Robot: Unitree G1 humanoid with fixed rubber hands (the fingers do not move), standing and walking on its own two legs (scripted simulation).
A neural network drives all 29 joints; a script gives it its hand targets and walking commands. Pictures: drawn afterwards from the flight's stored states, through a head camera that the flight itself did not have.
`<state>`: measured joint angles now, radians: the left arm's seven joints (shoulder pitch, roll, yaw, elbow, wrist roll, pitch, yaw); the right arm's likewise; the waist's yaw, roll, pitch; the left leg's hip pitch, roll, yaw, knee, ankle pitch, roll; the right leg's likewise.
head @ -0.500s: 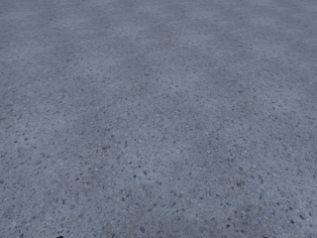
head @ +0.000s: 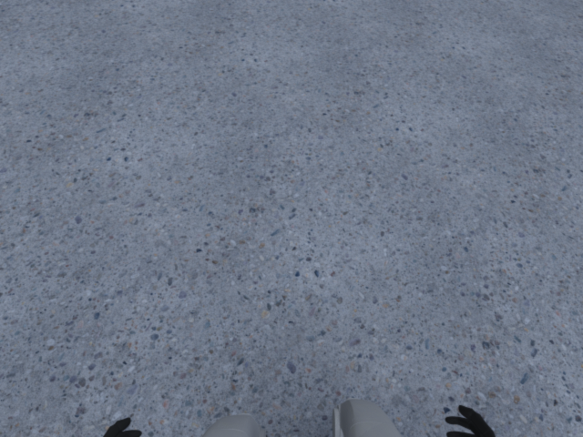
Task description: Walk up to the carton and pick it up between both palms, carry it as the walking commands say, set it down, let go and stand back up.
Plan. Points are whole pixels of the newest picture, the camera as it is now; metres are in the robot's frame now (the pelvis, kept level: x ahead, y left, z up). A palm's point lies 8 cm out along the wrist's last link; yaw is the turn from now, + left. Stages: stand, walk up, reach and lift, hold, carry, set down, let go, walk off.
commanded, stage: walk up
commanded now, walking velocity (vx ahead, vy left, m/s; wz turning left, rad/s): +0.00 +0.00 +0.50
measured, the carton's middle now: out of the picture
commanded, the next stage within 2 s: none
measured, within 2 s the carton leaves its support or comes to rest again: neither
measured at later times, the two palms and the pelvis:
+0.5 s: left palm out of the picture +0.02 +0.24 -0.09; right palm out of the picture +0.10 -0.27 -0.13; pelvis -0.02 -0.03 +0.02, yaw +11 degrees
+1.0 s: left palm out of the picture -0.13 +0.25 -0.13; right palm (406, 384) +0.20 -0.16 -0.10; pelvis -0.04 -0.01 +0.00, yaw +31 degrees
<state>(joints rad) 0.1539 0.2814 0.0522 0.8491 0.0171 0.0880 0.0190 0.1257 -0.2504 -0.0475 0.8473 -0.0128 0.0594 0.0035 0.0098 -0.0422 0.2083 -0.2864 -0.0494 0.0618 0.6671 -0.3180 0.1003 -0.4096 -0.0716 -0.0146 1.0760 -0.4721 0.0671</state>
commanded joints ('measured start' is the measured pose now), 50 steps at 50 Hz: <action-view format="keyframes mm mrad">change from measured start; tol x16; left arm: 1 21 127 39 -74 -6 -15 12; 20 223 98 30 -47 -20 -83 9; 24 9 121 23 -105 -8 -77 15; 50 51 63 15 -51 -6 -51 0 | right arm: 1 20 -194 -61 -90 8 -21 -17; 37 -31 -60 -31 -140 2 -3 31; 44 233 -255 -94 -34 0 -38 -3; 50 58 -157 -55 -61 -23 -21 -20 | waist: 1 -37 167 -235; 18 37 130 -273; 21 97 -302 -250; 25 8 -82 -210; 40 2 -99 -281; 43 -84 377 -371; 50 -41 238 -236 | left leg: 1 131 303 -378 -328 356 23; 18 86 227 -522 -415 284 26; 20 -132 48 -305 -244 102 -116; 22 -278 -50 -71 258 -215 -159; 26 -259 12 -40 499 -67 -184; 38 -159 68 15 44 -153 -130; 41 75 76 -8 -230 215 -85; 43 455 428 -480 -218 1012 103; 47 98 345 -352 -315 410 94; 50 46 284 -304 -338 332 72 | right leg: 1 -31 -21 28 53 41 27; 17 162 96 58 -443 21 -29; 20 491 -67 145 -837 160 -123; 22 402 -393 351 -795 498 -289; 32 412 -264 48 -700 1015 -197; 41 314 -231 -144 -410 849 -81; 42 111 -150 -186 -229 666 -35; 43 -211 7 -181 8 -109 22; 44 -200 -33 -54 117 -197 29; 50 -97 -44 -49 -19 -12 4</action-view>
